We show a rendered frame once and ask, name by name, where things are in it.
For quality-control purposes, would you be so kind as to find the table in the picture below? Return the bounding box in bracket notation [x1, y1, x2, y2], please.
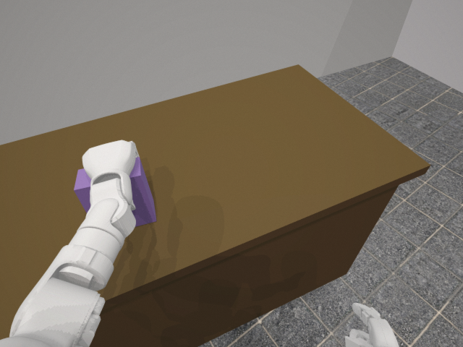
[0, 64, 431, 347]

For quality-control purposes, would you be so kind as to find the robot left hand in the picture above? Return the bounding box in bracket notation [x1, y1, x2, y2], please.
[82, 140, 139, 210]

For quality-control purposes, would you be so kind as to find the sponge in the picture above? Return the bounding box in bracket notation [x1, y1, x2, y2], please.
[74, 157, 156, 227]

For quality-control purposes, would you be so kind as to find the left robot upper arm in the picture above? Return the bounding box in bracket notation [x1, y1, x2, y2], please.
[0, 278, 105, 347]

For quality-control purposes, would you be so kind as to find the robot right hand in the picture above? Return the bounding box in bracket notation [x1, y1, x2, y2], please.
[345, 303, 399, 347]

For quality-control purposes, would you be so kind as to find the left robot forearm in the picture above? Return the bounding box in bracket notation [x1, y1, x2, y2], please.
[9, 169, 136, 337]

